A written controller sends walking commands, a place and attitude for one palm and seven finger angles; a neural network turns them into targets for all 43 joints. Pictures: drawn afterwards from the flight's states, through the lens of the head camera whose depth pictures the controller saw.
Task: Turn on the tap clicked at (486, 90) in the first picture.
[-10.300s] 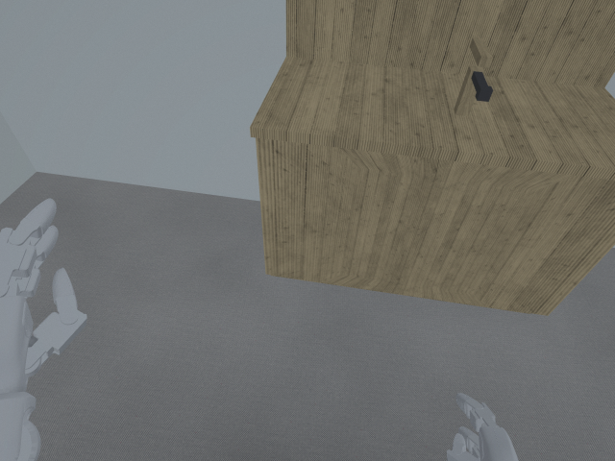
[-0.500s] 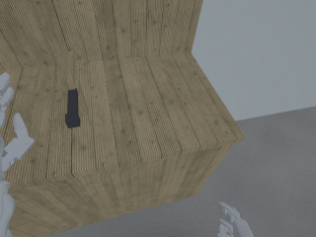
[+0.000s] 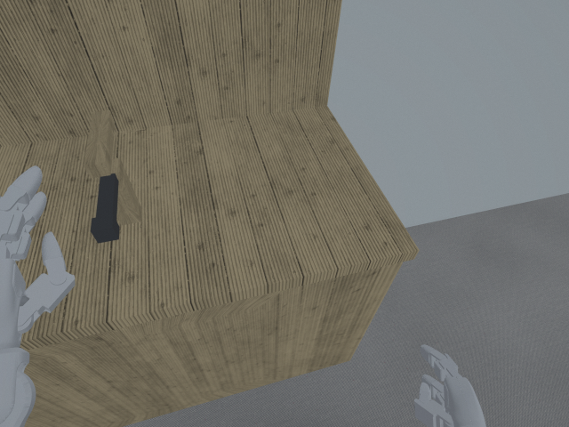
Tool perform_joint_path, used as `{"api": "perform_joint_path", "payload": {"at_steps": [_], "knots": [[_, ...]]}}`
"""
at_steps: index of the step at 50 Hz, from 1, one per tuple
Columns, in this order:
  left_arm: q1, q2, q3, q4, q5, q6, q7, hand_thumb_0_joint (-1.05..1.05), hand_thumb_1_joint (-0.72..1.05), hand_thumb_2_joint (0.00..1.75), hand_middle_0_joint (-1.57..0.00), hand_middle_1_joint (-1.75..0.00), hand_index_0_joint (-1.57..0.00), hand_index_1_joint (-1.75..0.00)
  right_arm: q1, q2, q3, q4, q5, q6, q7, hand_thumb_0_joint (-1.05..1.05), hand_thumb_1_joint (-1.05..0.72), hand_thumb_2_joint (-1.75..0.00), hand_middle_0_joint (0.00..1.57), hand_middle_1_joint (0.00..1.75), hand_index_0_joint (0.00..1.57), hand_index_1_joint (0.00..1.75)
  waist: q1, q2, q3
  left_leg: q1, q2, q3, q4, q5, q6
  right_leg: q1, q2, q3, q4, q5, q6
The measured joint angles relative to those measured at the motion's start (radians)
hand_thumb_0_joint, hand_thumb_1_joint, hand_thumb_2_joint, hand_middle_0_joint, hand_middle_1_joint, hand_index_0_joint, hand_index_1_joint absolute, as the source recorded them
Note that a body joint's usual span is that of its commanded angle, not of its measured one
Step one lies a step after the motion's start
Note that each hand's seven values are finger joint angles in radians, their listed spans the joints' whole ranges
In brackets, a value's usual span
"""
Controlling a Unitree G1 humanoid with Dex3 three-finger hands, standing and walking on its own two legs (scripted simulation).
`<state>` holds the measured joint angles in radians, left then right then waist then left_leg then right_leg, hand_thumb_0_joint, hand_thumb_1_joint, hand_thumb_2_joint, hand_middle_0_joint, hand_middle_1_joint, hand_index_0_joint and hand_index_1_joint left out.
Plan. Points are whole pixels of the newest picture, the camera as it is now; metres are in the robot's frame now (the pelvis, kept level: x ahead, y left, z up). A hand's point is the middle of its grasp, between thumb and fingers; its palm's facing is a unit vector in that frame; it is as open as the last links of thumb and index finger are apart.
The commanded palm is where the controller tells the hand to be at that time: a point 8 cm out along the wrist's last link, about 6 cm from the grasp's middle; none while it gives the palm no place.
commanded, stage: come to a stop and stand still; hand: left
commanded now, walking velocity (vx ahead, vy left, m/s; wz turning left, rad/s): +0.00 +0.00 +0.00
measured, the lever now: (105, 228) +0.34 +0.30 +0.08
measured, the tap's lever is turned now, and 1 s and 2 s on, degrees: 0 0 0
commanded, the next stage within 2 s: look again from close up in 0.34 s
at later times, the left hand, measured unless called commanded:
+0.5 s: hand (83, 279) +0.22 +0.24 +0.15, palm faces +0.38 -0.85 -0.37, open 7.4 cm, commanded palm +0.16 +0.27 +0.18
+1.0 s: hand (67, 277) +0.22 +0.25 +0.16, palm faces +0.40 -0.85 -0.36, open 7.4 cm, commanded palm +0.16 +0.29 +0.18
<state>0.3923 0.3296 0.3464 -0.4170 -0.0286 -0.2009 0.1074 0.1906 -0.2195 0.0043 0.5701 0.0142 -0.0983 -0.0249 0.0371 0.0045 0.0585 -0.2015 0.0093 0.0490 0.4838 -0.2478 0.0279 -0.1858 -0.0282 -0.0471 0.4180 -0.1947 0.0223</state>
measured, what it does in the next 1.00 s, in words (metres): stands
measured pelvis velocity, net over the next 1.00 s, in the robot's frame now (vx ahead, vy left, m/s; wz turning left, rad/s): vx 0.00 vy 0.00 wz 0.01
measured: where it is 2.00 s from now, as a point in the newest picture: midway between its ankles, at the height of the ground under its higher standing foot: outside the picture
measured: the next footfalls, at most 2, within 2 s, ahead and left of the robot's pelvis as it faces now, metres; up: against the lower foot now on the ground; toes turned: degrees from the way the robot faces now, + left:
none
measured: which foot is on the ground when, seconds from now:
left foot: down 0.00-1.00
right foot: down 0.00-1.00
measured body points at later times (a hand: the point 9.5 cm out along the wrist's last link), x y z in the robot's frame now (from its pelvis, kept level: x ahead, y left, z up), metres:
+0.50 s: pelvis +0.00 -0.01 +0.00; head +0.02 +0.00 +0.45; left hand +0.20 +0.28 +0.17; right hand +0.17 -0.24 -0.08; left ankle +0.01 +0.10 -0.74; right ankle +0.02 -0.14 -0.74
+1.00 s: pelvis +0.00 +0.00 +0.00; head +0.02 +0.02 +0.45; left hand +0.19 +0.30 +0.18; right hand +0.19 -0.21 -0.07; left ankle +0.01 +0.10 -0.74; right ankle +0.02 -0.14 -0.74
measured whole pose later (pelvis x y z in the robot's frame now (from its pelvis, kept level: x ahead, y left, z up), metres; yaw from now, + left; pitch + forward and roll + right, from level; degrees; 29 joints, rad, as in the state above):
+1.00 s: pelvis +0.00 +0.00 +0.00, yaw +0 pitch -2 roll -1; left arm 0.41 0.35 0.34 -0.44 -0.04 -0.18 0.11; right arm 0.20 -0.19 0.02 0.57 0.02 -0.10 -0.03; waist 0.03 -0.02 0.06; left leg -0.18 0.00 0.05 0.44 -0.23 0.03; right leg -0.16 -0.04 -0.05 0.38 -0.18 0.03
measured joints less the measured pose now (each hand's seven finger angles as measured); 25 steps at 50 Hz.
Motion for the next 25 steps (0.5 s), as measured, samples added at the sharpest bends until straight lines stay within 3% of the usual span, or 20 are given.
{"api": "perform_joint_path", "payload": {"at_steps": [13,25], "knots": [[0.019,0.017,-0.006,0.007,-0.008,0.015,-0.001,0.01,0.89,0.9,-0.21,-0.3,-0.21,-0.3,0.019,0.002,0.002,0.01,-0.001,-0.004,-0.01,0.01,-0.9,-0.9,0.21,0.3,0.21,0.3,-0.023,0.004,-0.009,0.001,0.018,-0.005,-0.027,0.019,-0.017,0.001,0.019,-0.004,-0.029,0.018,-0.018],[0.029,0.02,-0.006,-0.005,-0.012,0.025,0.0,0.01,0.89,0.9,-0.21,-0.3,-0.21,-0.3,0.023,0.005,-0.002,0.019,0.002,-0.007,-0.008,0.01,-0.9,-0.9,0.21,0.3,0.21,0.3,-0.019,-0.009,0.003,0.011,0.007,-0.003,-0.03,0.015,-0.01,0.009,0.009,-0.003,-0.026,0.011,-0.009]]}}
